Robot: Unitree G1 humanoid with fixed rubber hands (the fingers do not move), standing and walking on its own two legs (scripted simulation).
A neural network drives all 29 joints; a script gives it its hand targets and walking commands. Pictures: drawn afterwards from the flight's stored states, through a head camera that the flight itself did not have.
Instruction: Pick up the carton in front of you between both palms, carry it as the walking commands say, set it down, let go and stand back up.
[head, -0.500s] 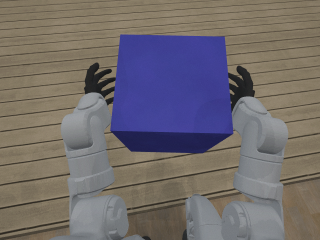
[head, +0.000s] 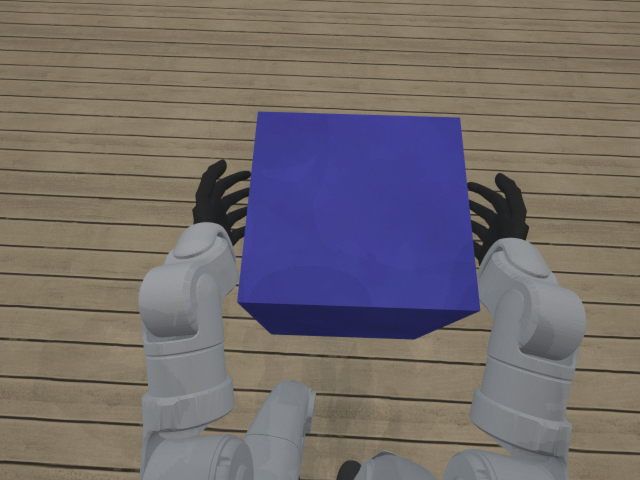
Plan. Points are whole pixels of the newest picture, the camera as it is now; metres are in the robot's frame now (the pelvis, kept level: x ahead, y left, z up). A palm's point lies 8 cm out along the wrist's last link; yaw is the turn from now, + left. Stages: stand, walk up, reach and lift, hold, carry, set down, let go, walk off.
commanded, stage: carry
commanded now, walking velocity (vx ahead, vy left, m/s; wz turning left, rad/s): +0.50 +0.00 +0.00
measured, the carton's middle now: (349, 244) +0.37 +0.04 +0.04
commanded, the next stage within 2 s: none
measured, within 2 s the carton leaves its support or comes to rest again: neither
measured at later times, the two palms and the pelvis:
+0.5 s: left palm out of the picture +0.71 +0.13 +0.17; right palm (537, 15) +0.68 -0.17 +0.17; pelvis +0.34 +0.02 +0.02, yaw -4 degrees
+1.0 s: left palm out of the picture +0.93 +0.10 +0.11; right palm out of the picture +0.92 -0.20 +0.10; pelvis +0.68 -0.05 +0.04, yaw -1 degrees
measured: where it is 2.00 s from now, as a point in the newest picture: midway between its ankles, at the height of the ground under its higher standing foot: (370, 251)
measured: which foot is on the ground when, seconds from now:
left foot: up 0.00-0.28, down 0.30-0.76, up 0.78-1.00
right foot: down 0.00-0.30, up 0.32-0.74, down 0.76-1.00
